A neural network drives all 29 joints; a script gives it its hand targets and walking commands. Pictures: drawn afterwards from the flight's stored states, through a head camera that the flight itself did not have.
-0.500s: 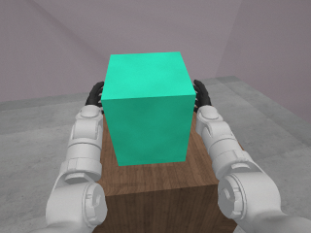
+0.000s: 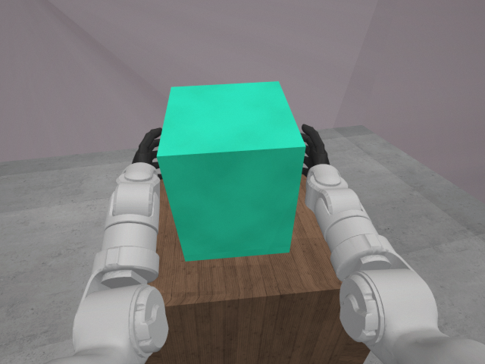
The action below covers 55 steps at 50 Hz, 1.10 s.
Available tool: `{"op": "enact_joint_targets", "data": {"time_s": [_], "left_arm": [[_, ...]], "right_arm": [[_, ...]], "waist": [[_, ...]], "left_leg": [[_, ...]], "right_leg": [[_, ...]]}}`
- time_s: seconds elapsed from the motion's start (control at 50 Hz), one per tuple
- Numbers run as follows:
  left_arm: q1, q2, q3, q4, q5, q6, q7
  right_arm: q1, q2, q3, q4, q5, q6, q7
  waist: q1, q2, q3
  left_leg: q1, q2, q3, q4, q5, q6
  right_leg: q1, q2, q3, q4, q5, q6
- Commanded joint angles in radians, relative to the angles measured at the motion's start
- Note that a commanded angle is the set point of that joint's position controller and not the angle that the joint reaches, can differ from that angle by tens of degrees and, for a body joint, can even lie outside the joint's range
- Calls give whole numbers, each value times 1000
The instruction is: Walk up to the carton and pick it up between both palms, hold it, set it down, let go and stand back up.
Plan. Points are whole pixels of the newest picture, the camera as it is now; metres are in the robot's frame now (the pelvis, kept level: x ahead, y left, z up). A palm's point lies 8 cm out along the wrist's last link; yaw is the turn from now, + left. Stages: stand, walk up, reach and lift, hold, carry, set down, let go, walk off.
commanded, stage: hold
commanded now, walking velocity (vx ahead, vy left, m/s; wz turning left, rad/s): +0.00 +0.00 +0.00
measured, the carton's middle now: (231, 171) +0.43 +0.02 +0.18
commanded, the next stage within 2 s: none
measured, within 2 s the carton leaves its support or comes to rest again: neither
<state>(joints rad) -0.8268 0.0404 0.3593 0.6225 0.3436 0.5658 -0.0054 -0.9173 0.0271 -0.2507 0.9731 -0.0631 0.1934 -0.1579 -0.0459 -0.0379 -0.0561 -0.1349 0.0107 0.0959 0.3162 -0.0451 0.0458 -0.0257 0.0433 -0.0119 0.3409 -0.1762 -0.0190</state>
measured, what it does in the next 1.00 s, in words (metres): stands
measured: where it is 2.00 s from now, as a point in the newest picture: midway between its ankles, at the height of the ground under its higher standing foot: outside the picture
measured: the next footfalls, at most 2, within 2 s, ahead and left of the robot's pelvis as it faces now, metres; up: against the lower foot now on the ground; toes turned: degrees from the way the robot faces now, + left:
none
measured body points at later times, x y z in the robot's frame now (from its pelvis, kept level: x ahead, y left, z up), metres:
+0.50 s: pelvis +0.00 +0.00 +0.00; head -0.08 +0.03 +0.44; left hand +0.39 +0.17 +0.21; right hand +0.39 -0.12 +0.22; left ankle +0.10 +0.09 -0.74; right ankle +0.02 -0.10 -0.74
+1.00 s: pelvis +0.00 +0.00 +0.00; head -0.08 +0.02 +0.44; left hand +0.39 +0.17 +0.21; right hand +0.39 -0.12 +0.22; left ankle +0.10 +0.09 -0.74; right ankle +0.02 -0.10 -0.74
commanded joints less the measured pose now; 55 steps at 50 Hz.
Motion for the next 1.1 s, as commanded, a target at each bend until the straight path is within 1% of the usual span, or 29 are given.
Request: {"op": "enact_joint_targets", "data": {"time_s": [0.0, 0.04, 0.06, 0.1, 0.14, 0.16, 0.2, 0.22, 0.24, 0.26, 0.3, 0.32, 0.4, 0.42, 0.48, 0.54, 0.56, 0.64, 0.66, 0.74, 0.76, 0.82, 0.86, 0.9, 0.92, 0.94, 0.96, 0.98, 1.08], "left_arm": [[-520, -612, -299, -269, -98, -38, -167], [-506, -605, -295, -258, -94, -29, -168], [-517, -599, -298, -274, -89, -29, -170], [-510, -589, -291, -267, -86, -17, -176], [-484, -591, -295, -297, -88, -13, -180], [-505, -600, -309, -296, -99, -16, -182], [-509, -599, -313, -296, -100, -16, -182], [-521, -601, -310, -283, -99, -14, -184], [-526, -598, -311, -305, -101, -18, -186], [-523, -589, -305, -284, -97, -16, -186], [-520, -595, -296, -269, -92, -12, -188], [-508, -588, -282, -269, -85, -11, -191], [-505, -592, -296, -284, -92, -13, -194], [-532, -611, -327, -307, -108, -18, -190], [-513, -605, -323, -314, -107, -15, -188], [-503, -604, -309, -282, -96, -11, -191], [-502, -601, -301, -295, -89, -14, -191], [-474, -604, -313, -309, -89, -8, -193], [-487, -611, -324, -316, -94, -8, -195], [-499, -599, -308, -329, -90, -10, -196], [-494, -613, -322, -324, -98, -10, -193], [-524, -604, -325, -326, -100, -12, -193], [-489, -592, -295, -302, -79, -7, -195], [-500, -600, -310, -316, -87, -8, -198], [-504, -602, -318, -337, -94, -12, -199], [-489, -607, -311, -303, -90, -8, -196], [-495, -602, -312, -311, -88, -9, -198], [-484, -593, -309, -308, -86, -6, -200], [-490, -609, -323, -345, -97, -11, -196]], "right_arm": [[-516, 431, 268, -282, 139, -44, 107], [-536, 428, 282, -297, 148, -40, 106], [-506, 431, 274, -278, 145, -33, 104], [-511, 423, 273, -277, 140, -26, 103], [-511, 421, 289, -313, 154, -30, 99], [-510, 422, 285, -297, 154, -26, 97], [-513, 422, 283, -309, 154, -25, 97], [-510, 422, 274, -290, 145, -24, 97], [-513, 429, 268, -299, 141, -27, 97], [-515, 421, 262, -298, 140, -26, 98], [-510, 406, 245, -276, 127, -21, 102], [-506, 407, 243, -277, 123, -23, 103], [-507, 408, 247, -299, 121, -26, 103], [-521, 409, 243, -312, 128, -33, 102], [-510, 409, 260, -311, 139, -32, 99], [-506, 395, 244, -296, 133, -30, 102], [-486, 406, 249, -286, 127, -27, 103], [-493, 402, 265, -322, 143, -33, 99], [-474, 399, 255, -300, 138, -27, 95], [-487, 416, 275, -311, 149, -27, 97], [-502, 404, 268, -330, 147, -31, 98], [-499, 405, 250, -307, 133, -29, 101], [-489, 411, 259, -305, 132, -26, 101], [-461, 402, 245, -283, 122, -25, 100], [-471, 405, 248, -310, 124, -30, 99], [-487, 397, 248, -298, 128, -29, 99], [-483, 395, 240, -290, 123, -29, 100], [-484, 397, 245, -302, 124, -31, 102], [-479, 413, 273, -336, 140, -35, 97]], "waist": [[-26, 24, -244], [-19, 18, -244], [-27, 34, -247], [-27, 9, -215], [-20, 13, -234], [-38, 12, -223], [-37, 22, -233], [-39, 30, -217], [-44, 13, -237], [-37, 28, -224], [-47, 21, -195], [-41, 6, -192], [-45, 5, -210], [-59, 24, -243], [-48, 22, -236], [-58, 21, -219], [-49, 25, -210], [-57, 30, -229], [-61, 39, -223], [-51, 10, -238], [-60, 28, -240], [-66, 19, -226], [-45, 8, -199], [-66, 20, -196], [-64, 16, -226], [-60, 28, -205], [-68, 18, -207], [-58, 22, -195], [-62, 13, -242]], "left_leg": [[325, -3, -63, -48, -13, -26], [323, -5, -62, -49, -23, -22], [323, -2, -63, -53, -31, -23], [310, -3, -57, -57, -45, -22], [327, -5, -59, -54, 0, -22], [323, -7, -59, -55, -15, -23], [333, -4, -62, -53, -11, -23], [316, -5, -59, -57, -54, -26], [313, -3, -58, -59, -51, -23], [307, -2, -57, -59, -65, -23], [301, -2, -59, -68, -93, -23], [301, 1, -59, -74, -93, -17], [298, -3, -55, -72, -71, -20], [311, 2, -60, -65, -61, -28], [319, -3, -57, -59, -47, -29], [318, 4, -63, -66, -70, -28], [314, 4, -61, -73, -69, -27], [325, 1, -62, -60, -26, -28], [327, 4, -63, -65, -30, -35], [322, 0, -57, -59, -37, -25], [330, 2, -63, -61, -43, -29], [316, 3, -61, -64, -76, -31], [310, -4, -51, -71, -76, -24], [318, 1, -55, -72, -75, -27], [322, 4, -56, -70, -66, -29], [319, 2, -59, -73, -85, -27], [315, 2, -58, -75, -86, -26], [305, 0, -56, -71, -73, -26], [328, -1, -56, -60, -31, -29]], "right_leg": [[-120, -3, -57, -171, 6, 50], [-110, -2, -53, -170, -1, 53], [-105, -6, -55, -169, -2, 50], [-109, -5, -54, -174, -19, 50], [-99, -3, -57, -168, 24, 54], [-100, -5, -54, -173, 13, 53], [-105, -3, -58, -173, 18, 49], [-113, -9, -56, -174, -16, 48], [-113, -6, -59, -170, -17, 48], [-123, -8, -55, -173, -30, 46], [-128, -9, -56, -176, -65, 43], [-123, -8, -54, -177, -66, 44], [-106, -5, -55, -173, -37, 45], [-112, -4, -59, -169, -21, 41], [-104, -11, -57, -172, -11, 44], [-119, -8, -60, -173, -33, 41], [-108, -7, -57, -174, -32, 43], [-85, -8, -57, -169, 27, 42], [-88, -8, -60, -172, 14, 41], [-91, -12, -57, -171, 5, 46], [-101, -12, -57, -171, 2, 43], [-109, -10, -58, -171, -35, 41], [-100, -12, -57, -175, -44, 43], [-96, -13, -56, -176, -23, 41], [-91, -13, -55, -173, -13, 41], [-105, -15, -59, -177, -33, 39], [-105, -9, -62, -176, -36, 40], [-99, -12, -55, -175, -24, 41], [-85, -12, -60, -168, 10, 42]]}}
